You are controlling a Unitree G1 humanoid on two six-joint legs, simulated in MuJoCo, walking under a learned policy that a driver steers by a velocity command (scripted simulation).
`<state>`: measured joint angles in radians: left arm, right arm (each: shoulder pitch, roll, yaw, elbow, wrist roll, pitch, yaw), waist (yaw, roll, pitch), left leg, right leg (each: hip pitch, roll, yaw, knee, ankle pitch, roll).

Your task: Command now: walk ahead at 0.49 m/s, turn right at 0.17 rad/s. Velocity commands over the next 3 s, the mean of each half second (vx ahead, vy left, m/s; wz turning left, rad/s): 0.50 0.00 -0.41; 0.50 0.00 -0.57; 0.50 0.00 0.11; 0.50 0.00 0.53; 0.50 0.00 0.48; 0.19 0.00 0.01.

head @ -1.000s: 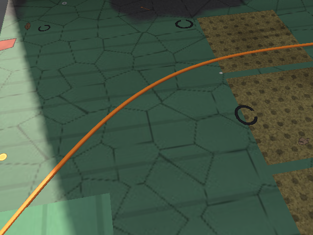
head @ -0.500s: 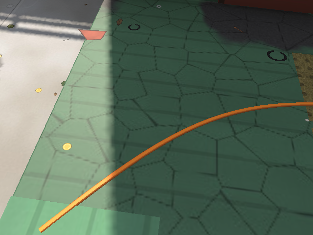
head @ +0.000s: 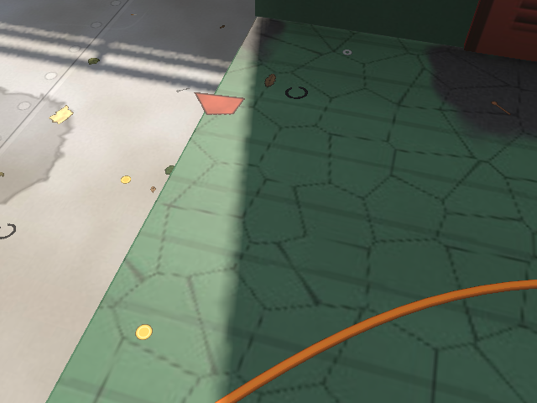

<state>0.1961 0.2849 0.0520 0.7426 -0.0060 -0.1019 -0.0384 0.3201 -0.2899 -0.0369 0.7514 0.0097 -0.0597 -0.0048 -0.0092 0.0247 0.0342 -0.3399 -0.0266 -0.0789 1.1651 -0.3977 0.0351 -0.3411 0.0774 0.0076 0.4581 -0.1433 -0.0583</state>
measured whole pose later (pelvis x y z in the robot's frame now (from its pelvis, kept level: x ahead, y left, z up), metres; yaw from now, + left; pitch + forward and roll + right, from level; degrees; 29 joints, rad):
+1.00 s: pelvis +0.50 -0.11 +0.00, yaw -34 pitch +1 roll +0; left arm 0.24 0.30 0.06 0.64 -0.01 -0.04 -0.03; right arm 0.21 -0.31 -0.05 0.71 0.00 -0.10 0.00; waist 0.00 0.02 0.07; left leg -0.49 0.08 -0.04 1.15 -0.37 -0.02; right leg -0.33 0.10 0.02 0.49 -0.18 -0.11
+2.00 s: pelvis +1.02 -0.36 +0.00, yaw -9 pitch +1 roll -1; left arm 0.18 0.27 0.05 0.70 0.01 -0.10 -0.01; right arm 0.33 -0.32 -0.06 0.69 0.02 -0.01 -0.01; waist -0.01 0.05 0.01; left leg -0.45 0.00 -0.08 1.16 -0.37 0.01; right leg -0.28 0.03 -0.03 0.45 -0.19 -0.03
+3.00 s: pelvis +1.44 -0.33 +0.00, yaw +4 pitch +0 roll +1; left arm 0.12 0.23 -0.01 0.88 0.03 -0.06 0.03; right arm 0.09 -0.26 -0.04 0.85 0.00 -0.01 -0.01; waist 0.01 0.03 0.03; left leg -0.06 -0.03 0.02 0.42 -0.36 0.02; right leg -0.34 -0.01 -0.01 0.48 -0.14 -0.01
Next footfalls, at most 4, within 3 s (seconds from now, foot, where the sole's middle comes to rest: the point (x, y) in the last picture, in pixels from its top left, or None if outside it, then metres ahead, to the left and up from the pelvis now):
0.32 left None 0.35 0.13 -0.77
0.84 right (364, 373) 0.54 -0.20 -0.77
1.36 left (343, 250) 0.90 -0.19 -0.77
1.84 right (430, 205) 1.07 -0.48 -0.77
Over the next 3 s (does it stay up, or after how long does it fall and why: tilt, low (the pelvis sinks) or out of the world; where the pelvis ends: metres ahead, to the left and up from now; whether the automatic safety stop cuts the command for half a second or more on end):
stays up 1.44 -0.33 0.00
